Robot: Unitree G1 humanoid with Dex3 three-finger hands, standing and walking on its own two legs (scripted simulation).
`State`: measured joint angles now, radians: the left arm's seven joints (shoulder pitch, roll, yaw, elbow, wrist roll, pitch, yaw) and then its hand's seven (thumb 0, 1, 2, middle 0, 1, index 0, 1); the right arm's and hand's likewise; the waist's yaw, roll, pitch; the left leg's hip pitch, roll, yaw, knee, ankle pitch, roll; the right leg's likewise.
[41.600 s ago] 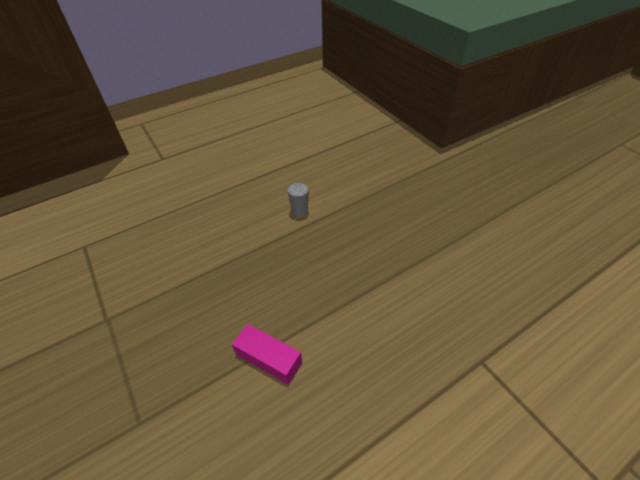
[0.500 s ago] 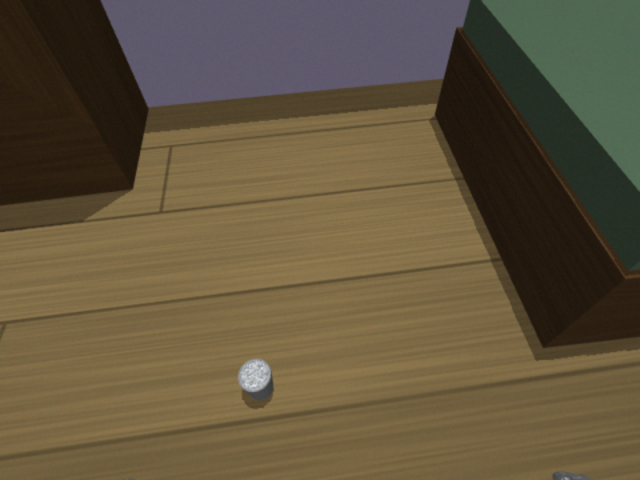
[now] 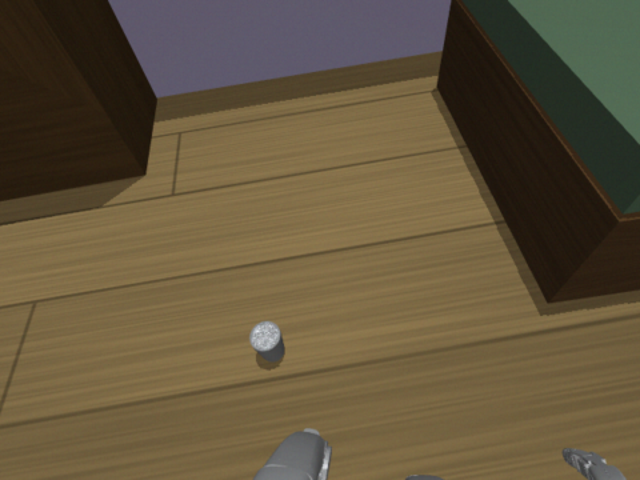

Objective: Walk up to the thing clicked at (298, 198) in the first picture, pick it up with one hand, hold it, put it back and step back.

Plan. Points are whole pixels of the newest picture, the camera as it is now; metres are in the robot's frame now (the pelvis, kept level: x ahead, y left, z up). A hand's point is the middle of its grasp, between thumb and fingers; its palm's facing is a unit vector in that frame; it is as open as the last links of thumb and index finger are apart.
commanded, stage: step back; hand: left
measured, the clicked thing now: (269, 343) +0.53 +0.27 -0.69
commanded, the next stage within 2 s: none
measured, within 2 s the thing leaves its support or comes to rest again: neither
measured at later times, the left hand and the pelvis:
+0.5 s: hand out of the picture -0.03 +0.29 -0.15, palm faces +0.00 -0.92 -0.39, open 7.4 cm; pelvis -0.13 +0.01 +0.00, yaw +0 degrees
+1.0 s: hand out of the picture -0.17 +0.28 -0.14, palm faces +0.04 -0.91 -0.42, open 7.4 cm; pelvis -0.30 +0.01 -0.01, yaw +4 degrees
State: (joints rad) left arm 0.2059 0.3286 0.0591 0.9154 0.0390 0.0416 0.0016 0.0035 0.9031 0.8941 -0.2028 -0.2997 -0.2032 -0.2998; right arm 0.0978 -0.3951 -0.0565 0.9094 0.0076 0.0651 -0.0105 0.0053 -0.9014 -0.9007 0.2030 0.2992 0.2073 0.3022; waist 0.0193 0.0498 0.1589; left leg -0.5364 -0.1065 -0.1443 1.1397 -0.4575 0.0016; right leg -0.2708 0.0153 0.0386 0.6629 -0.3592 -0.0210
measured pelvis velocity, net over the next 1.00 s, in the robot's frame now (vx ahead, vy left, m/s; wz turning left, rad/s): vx -0.30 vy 0.01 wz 0.07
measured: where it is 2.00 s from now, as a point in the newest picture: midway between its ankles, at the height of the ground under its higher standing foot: outside the picture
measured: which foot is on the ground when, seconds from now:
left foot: up 0.00-0.18, down 0.20-0.64, up 0.66-0.94, down 0.96-1.00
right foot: down 0.00-0.22, up 0.24-0.58, down 0.60-0.98, up 1.00-1.00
